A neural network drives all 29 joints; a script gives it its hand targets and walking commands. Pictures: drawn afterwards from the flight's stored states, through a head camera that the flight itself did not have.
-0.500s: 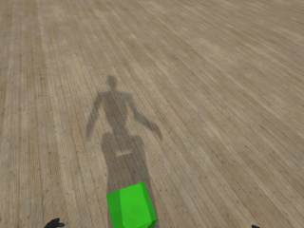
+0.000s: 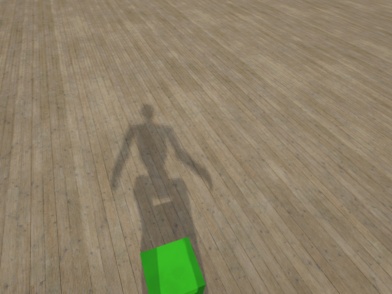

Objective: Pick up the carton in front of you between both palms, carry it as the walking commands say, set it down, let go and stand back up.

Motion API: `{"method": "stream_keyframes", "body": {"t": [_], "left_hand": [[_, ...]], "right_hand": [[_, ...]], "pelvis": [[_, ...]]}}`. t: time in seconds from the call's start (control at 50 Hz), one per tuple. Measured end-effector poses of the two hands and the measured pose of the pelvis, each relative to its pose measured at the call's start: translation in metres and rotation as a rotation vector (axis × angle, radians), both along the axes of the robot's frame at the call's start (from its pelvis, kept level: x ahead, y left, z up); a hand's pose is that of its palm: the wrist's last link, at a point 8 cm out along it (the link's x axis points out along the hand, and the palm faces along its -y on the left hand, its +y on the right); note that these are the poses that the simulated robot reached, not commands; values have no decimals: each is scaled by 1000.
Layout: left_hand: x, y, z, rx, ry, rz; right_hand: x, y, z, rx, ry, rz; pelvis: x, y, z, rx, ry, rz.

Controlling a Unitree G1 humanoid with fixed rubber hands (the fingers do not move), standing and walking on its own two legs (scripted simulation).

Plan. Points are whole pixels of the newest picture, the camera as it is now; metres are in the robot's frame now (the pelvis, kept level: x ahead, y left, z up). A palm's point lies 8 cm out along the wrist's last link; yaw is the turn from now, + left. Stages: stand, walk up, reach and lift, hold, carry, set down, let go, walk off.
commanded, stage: stand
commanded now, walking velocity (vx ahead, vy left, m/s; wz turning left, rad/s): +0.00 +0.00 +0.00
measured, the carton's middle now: (171, 278) +0.37 +0.08 -0.65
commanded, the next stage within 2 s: none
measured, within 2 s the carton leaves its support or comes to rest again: neither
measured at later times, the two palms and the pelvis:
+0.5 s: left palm out of the picture +0.07 +0.30 -0.11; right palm out of the picture +0.08 -0.31 -0.09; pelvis -0.01 +0.00 +0.00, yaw +1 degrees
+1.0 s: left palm out of the picture +0.06 +0.31 -0.11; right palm out of the picture +0.08 -0.32 -0.09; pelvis -0.01 -0.01 +0.00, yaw +1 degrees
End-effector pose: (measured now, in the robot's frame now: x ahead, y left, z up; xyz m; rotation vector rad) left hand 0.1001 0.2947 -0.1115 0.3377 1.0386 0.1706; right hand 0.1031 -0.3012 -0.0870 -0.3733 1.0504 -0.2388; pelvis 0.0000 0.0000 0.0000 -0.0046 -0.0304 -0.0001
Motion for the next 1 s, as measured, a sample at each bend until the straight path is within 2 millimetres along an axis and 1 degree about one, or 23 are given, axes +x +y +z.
{"method": "stream_keyframes", "body": {"t": [0.18,0.36,0.58,1.0], "left_hand": [[-17,3,-1,6,35,12],[-27,6,0,13,58,23],[-31,8,0,18,73,32],[-36,11,1,24,92,49]], "right_hand": [[-11,-5,-1,-1,28,-4],[-19,-9,-3,-2,52,-7],[-22,-12,-4,-3,69,-7],[-20,-15,-5,-6,83,4]], "pelvis": [[-6,-1,2,-1,-6,4],[-10,-2,3,-2,-10,7],[-12,-4,3,-2,-13,12],[-13,-5,4,-2,-13,21]]}}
